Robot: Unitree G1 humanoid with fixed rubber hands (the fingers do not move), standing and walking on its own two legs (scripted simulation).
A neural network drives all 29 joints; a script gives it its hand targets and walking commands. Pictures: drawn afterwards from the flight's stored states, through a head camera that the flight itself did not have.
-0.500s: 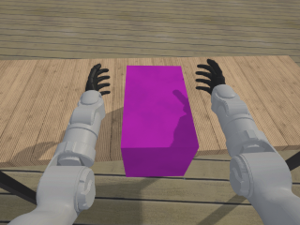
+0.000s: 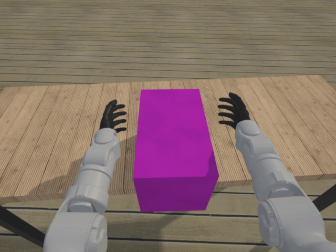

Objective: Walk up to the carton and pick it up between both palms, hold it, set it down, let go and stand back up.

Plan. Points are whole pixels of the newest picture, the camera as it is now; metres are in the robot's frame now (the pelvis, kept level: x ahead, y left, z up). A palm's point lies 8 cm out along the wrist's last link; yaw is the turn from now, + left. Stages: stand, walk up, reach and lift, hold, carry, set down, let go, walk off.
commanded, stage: set down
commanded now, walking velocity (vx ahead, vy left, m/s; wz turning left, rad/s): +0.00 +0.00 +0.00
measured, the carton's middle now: (171, 147) +0.42 +0.00 +0.00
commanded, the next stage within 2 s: let go in 0.96 s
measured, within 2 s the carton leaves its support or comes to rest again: neither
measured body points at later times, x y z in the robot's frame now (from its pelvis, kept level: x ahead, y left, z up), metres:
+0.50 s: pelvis -0.02 -0.01 +0.00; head -0.03 -0.01 +0.45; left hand +0.34 +0.18 +0.07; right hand +0.36 -0.17 +0.08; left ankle +0.04 +0.13 -0.75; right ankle -0.02 -0.12 -0.75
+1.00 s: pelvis -0.02 +0.00 -0.01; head +0.02 +0.02 +0.44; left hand +0.27 +0.19 +0.00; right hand +0.28 -0.18 +0.01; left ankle +0.04 +0.13 -0.75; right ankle -0.02 -0.12 -0.75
